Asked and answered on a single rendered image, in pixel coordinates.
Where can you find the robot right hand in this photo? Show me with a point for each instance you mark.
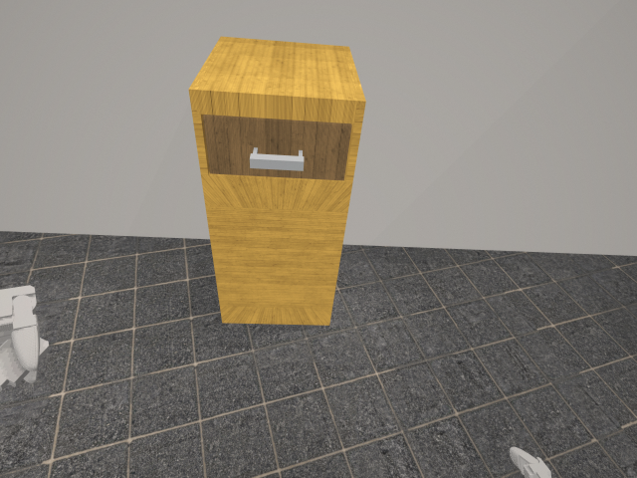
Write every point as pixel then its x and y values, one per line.
pixel 529 466

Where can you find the drawer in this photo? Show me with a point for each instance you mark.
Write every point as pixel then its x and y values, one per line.
pixel 231 140

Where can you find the cabinet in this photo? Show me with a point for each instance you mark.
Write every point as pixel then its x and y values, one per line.
pixel 276 241

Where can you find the handle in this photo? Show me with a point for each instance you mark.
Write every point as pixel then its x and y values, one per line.
pixel 280 162

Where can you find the robot left hand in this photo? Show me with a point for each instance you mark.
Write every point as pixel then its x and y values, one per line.
pixel 21 347

